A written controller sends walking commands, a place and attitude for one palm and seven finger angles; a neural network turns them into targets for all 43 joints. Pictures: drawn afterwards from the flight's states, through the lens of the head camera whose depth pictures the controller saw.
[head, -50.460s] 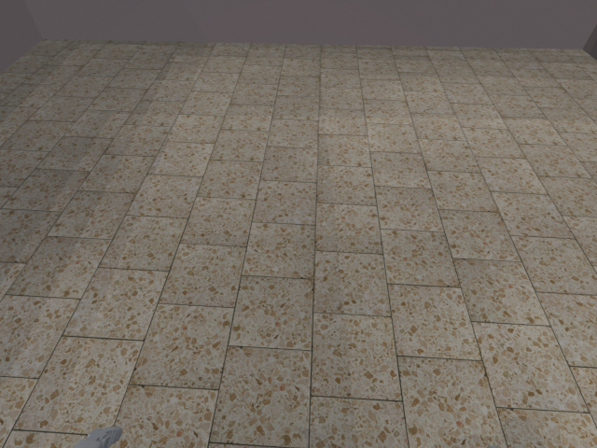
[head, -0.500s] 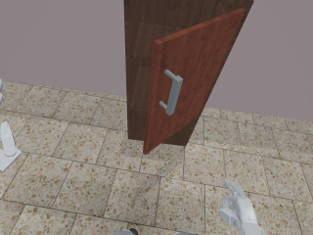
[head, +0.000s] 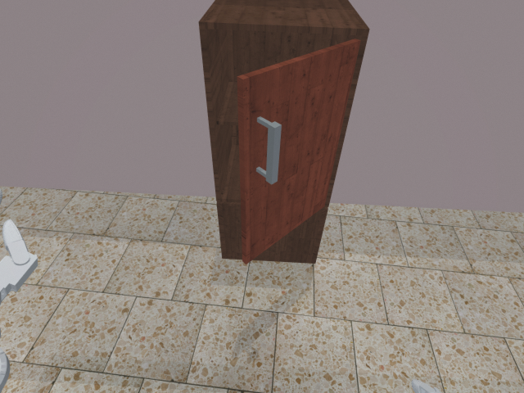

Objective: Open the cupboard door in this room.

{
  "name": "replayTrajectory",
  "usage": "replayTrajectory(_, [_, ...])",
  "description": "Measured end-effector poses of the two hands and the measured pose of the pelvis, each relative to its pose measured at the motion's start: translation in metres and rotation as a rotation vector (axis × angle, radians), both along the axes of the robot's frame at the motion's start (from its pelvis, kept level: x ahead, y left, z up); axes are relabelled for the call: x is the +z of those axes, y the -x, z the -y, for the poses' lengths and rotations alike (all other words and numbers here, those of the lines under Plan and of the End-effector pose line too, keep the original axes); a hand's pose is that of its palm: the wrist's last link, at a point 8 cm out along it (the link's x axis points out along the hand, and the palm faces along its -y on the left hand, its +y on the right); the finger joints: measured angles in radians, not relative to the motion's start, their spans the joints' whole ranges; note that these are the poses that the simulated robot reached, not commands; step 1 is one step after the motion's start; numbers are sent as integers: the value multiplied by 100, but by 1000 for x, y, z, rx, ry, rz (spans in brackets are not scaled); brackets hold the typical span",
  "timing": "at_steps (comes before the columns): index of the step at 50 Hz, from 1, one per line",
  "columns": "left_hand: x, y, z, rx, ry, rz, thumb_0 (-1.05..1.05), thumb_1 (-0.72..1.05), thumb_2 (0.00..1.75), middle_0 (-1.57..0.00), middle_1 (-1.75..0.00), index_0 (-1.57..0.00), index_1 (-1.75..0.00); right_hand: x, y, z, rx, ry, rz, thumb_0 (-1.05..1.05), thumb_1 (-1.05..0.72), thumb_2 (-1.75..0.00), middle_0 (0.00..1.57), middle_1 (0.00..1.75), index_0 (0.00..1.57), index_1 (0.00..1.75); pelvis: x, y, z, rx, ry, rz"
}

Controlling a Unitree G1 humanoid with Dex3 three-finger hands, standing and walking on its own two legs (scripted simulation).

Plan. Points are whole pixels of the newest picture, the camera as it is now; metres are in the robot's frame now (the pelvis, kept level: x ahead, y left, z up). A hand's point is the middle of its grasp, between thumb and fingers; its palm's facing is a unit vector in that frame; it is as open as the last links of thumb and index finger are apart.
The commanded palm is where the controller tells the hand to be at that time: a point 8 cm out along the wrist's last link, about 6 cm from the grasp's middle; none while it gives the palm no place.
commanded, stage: stop stepping back and stand still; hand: left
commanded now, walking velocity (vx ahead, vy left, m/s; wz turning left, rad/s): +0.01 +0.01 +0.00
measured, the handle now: (267, 151) +0.61 +0.02 +0.07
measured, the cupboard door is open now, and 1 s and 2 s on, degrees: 46 46 46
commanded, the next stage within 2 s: let the arm hang, fingers relaxed in 0.50 s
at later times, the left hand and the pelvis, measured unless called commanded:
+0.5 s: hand (63, 297) +0.18 +0.23 +0.17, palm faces +0.47 -0.77 -0.44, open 7.4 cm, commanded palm +0.11 +0.27 +0.20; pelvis -0.03 -0.03 +0.03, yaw +1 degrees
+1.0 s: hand out of the picture -0.05 +0.19 -0.16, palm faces +0.09 -0.98 -0.15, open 7.0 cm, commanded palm none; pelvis -0.05 +0.01 +0.02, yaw +3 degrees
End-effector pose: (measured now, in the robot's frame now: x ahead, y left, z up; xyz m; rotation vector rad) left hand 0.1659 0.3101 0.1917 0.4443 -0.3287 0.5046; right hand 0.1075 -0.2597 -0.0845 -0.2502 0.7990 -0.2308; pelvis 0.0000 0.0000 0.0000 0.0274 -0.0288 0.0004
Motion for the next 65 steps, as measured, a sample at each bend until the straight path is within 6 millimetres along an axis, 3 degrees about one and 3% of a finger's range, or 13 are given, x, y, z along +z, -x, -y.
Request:
replayTrajectory(4, [-3,-5,24,-95,-32,-77,1,89,90,-20,-30,-21,-30,9,7,-7,-10,-41,73,2,-90,-90,20,30,20,30,3,18,6,-15,-15,19])
replayTrajectory(9, [23,25,58,-183,-201,-101,2,89,90,-21,-30,-21,-30,10,13,-10,12,-102,104,1,-90,-90,20,30,20,30,5,27,23,-19,-7,14])
replayTrajectory(16, [37,59,44,5,-203,-116,1,88,90,-21,-30,-22,-30,0,9,6,68,-117,-3,1,-90,-90,20,30,20,30,20,25,35,-17,-18,-10])
replayTrajectory(20, [16,51,32,100,-87,-182,1,89,90,-21,-30,-21,-30,5,-1,18,69,-104,7,1,-90,-90,20,30,20,30,29,24,36,11,-31,-12])
replayTrajectory(24, [-3,37,45,57,-7,-218,1,89,90,-20,-30,-21,-30,15,-13,26,78,-64,30,1,-90,-90,20,30,20,30,31,25,34,26,-31,-6])
replayTrajectory(31, [13,30,53,-120,-116,-133,1,89,90,-21,-30,-21,-30,39,-38,18,106,4,119,1,-90,-90,20,30,19,30,21,23,22,20,22,-24])
replayTrajectory(33, [-24,18,38,-137,-92,-277,1,89,90,-21,-30,-21,-30,28,-43,14,149,-6,82,1,-90,-90,20,30,19,30,16,26,14,39,26,-32])
replayTrajectory(37, [-148,25,18,-64,157,-771,0,90,90,-20,-30,-20,-30,5,-38,1,158,-41,-1,1,-90,-90,20,30,19,30,11,32,0,37,26,-38])
replayTrajectory(41, [-251,84,40,-42,392,-1174,1,91,90,-20,-30,-20,-30,-7,-5,-20,138,-73,-115,1,-91,-90,20,30,19,30,12,37,-5,34,22,-23])
replayTrajectory(45, [-310,155,77,-43,601,-1438,1,91,90,-20,-30,-20,-30,-14,47,-38,125,-76,-300,1,-91,-90,20,30,20,30,16,42,-7,40,29,-6])
replayTrajectory(55, [-313,282,59,160,720,-1734,0,95,90,-20,-30,-20,-30,-27,146,-48,18,-83,-602,1,-93,-90,20,30,20,30,24,51,-25,47,45,-4])
replayTrajectory(60, [-302,305,48,224,699,-1787,0,93,90,-20,-30,-20,-30,-35,166,-59,-9,-124,-640,1,-92,-90,20,30,20,30,25,52,-30,41,37,-6])
replayTrajectory(65, [-301,298,46,228,678,-1776,0,92,90,-20,-30,-20,-30,-41,173,-71,-20,-170,-644,1,-91,-90,20,30,19,30,25,50,-30,32,33,-6])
